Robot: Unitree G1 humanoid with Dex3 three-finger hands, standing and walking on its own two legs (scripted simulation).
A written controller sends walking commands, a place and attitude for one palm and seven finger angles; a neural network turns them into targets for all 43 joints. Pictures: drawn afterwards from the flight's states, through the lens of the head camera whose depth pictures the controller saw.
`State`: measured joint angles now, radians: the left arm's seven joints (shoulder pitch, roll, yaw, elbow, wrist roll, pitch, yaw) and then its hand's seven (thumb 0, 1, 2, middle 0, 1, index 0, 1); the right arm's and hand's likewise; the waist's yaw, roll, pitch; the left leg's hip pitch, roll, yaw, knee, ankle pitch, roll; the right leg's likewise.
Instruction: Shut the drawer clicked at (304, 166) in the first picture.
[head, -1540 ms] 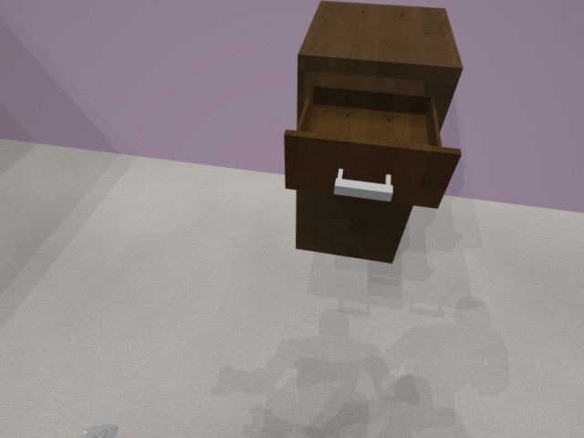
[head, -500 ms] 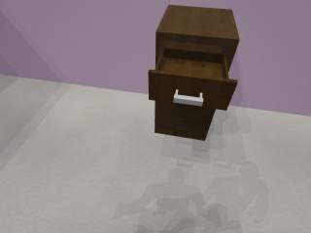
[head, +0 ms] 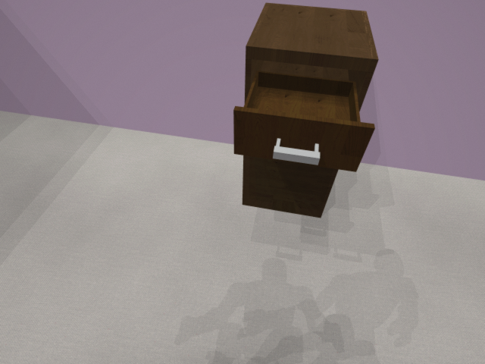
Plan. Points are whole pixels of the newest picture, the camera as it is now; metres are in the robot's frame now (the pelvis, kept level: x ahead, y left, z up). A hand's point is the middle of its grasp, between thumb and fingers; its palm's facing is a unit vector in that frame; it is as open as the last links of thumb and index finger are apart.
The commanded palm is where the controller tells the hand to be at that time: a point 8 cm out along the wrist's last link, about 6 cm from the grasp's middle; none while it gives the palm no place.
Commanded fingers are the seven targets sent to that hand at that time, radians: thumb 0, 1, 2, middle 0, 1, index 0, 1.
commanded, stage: walk to a spot facing it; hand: left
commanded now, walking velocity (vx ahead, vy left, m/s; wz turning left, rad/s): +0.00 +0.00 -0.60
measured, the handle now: (296, 149) +0.66 -0.11 -0.06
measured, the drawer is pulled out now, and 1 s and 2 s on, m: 0.30 0.30 0.30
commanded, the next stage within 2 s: none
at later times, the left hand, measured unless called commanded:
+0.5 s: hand out of the picture +0.06 +0.17 -0.18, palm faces -0.15 -0.96 -0.25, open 7.4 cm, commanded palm none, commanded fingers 0.00 0.90 0.90 -0.20 -0.30 -0.20 -0.30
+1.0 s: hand out of the picture +0.16 +0.21 -0.18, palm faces -0.42 -0.87 -0.24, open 7.4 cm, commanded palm none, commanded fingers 0.00 0.90 0.90 -0.20 -0.30 -0.20 -0.30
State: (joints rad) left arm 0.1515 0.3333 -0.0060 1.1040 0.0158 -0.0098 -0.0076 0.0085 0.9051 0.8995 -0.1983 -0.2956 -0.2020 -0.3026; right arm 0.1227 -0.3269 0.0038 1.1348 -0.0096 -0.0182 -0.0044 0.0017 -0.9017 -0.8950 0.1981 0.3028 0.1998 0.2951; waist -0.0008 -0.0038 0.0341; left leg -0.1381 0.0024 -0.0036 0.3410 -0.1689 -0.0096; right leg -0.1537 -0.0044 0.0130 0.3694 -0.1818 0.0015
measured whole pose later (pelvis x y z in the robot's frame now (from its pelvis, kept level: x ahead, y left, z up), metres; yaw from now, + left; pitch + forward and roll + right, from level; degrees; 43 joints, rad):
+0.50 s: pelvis -0.02 -0.02 -0.02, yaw -12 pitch -1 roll +1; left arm 0.26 0.19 0.04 0.93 0.02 0.03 0.00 0.01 0.91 0.90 -0.20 -0.30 -0.20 -0.30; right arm 0.14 -0.23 -0.06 0.97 -0.01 0.05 -0.02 0.00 -0.90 -0.90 0.20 0.30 0.20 0.29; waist 0.03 0.02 0.11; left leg -0.43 0.04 0.02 1.04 -0.45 -0.04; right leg -0.36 0.06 0.04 0.68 -0.30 -0.06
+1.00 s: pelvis -0.02 +0.04 -0.01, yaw -30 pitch +0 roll -1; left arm 0.21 0.31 0.11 0.89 0.03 0.07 -0.03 0.01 0.91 0.90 -0.19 -0.29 -0.20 -0.30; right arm 0.20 -0.18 -0.02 0.89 -0.02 0.00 -0.04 0.00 -0.90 -0.90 0.20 0.30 0.20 0.30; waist 0.03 -0.06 0.06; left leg -0.17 0.03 0.05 0.46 -0.29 0.01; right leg -0.56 0.03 0.05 1.13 -0.37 0.07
